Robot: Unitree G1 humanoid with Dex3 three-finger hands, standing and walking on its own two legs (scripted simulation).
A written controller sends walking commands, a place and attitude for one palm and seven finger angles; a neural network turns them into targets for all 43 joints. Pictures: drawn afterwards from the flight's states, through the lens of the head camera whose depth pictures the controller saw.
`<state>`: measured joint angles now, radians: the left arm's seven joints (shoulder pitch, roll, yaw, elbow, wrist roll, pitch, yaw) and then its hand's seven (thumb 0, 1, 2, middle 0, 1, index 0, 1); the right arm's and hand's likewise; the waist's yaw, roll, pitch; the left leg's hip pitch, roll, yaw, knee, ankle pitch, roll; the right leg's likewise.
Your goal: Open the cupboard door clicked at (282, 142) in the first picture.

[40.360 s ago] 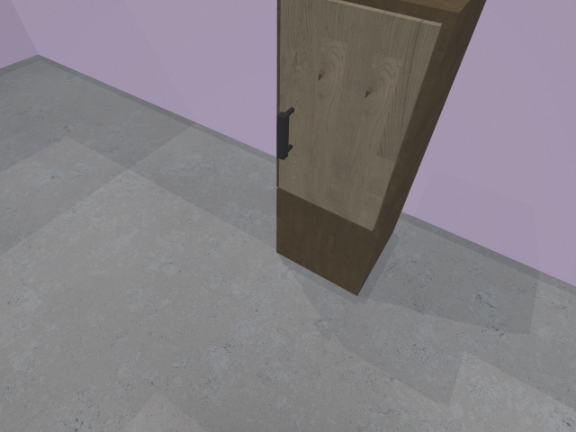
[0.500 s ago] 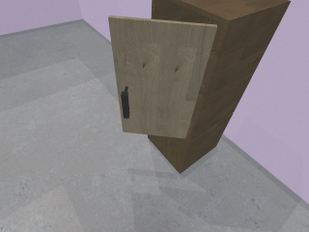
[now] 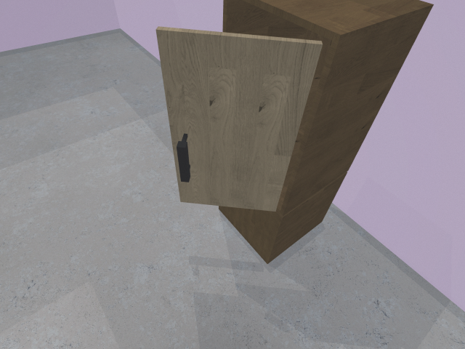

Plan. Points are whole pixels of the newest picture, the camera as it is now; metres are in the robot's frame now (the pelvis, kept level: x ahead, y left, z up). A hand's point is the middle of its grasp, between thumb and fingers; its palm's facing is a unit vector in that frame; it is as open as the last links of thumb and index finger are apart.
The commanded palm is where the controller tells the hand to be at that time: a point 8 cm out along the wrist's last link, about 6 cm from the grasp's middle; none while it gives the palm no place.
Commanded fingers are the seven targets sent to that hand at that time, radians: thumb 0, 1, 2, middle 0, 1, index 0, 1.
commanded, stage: look again from close up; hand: left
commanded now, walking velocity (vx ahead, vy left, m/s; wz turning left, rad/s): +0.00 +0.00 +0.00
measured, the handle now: (185, 157) +0.63 +0.17 -0.10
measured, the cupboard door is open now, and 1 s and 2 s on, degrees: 47 47 47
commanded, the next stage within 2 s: shuffle to correct the standing spot in 0.08 s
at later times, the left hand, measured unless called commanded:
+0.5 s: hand out of the picture +0.00 +0.14 -0.18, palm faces +0.07 -0.99 -0.14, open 7.3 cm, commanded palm none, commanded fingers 0.00 0.90 0.90 -0.20 -0.30 -0.20 -0.30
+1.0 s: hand out of the picture +0.07 +0.19 -0.17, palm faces +0.01 -0.96 -0.26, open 7.3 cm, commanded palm none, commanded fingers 0.00 0.90 0.90 -0.20 -0.30 -0.20 -0.30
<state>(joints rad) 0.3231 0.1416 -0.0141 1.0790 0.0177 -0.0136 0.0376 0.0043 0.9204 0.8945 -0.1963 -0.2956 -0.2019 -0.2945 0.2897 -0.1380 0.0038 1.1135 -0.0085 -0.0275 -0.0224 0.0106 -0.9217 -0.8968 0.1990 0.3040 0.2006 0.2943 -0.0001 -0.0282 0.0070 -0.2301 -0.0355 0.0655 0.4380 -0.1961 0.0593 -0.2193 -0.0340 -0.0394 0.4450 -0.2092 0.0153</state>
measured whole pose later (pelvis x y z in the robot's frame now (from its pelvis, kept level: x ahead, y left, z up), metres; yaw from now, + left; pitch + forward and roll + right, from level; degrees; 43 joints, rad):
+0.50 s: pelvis +0.04 -0.01 -0.01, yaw +0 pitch +0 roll -1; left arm 0.41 0.13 0.01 1.08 0.02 -0.02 0.02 0.00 0.91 0.89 -0.20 -0.30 -0.20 -0.29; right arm 0.35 -0.13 0.00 1.12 -0.01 -0.02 -0.02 0.00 -0.91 -0.90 0.20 0.30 0.20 0.29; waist 0.01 -0.01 -0.02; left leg -0.23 0.00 0.05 0.57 -0.33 0.04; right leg -0.20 -0.01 -0.05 0.53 -0.32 -0.01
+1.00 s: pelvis +0.02 -0.01 -0.01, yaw +0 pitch -1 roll -1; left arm 0.25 0.19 0.00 1.00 0.02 0.00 0.05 0.00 0.92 0.89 -0.20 -0.30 -0.20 -0.29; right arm 0.25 -0.19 -0.01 1.00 -0.01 -0.01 -0.03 0.01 -0.92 -0.90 0.20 0.30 0.20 0.29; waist -0.01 0.03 0.03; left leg -0.25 -0.01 0.06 0.56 -0.30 0.05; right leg -0.23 -0.02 -0.04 0.55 -0.30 0.00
